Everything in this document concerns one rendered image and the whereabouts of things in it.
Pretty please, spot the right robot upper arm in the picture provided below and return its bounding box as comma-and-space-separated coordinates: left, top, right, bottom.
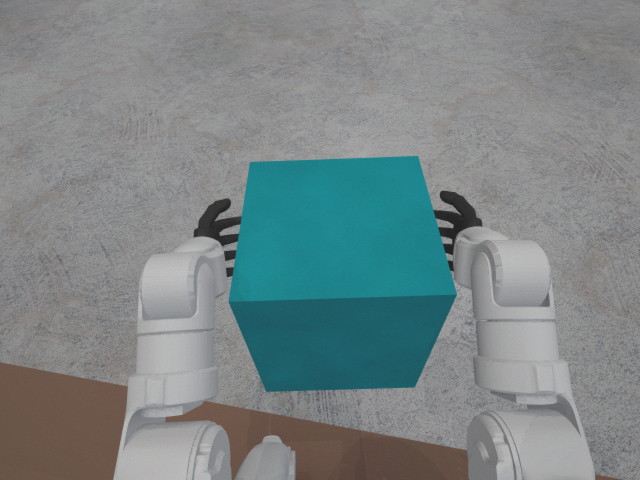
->
467, 410, 594, 480

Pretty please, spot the robot left shin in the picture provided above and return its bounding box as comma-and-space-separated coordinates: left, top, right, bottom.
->
262, 436, 283, 444

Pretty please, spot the robot left thigh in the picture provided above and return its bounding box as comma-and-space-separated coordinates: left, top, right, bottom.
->
234, 442, 296, 480

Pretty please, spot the left robot forearm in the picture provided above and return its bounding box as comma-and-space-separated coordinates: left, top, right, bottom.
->
113, 237, 228, 480

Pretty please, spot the robot left hand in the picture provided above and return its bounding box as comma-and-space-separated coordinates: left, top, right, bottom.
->
193, 199, 242, 277

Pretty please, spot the carton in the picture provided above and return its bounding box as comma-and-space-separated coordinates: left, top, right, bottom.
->
229, 156, 457, 392

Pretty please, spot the right robot forearm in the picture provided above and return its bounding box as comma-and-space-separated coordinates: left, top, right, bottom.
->
453, 226, 595, 480

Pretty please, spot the robot right hand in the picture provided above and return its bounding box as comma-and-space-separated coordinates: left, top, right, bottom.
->
433, 191, 483, 271

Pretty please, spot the left robot upper arm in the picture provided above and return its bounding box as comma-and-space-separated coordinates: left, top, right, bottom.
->
116, 420, 232, 480

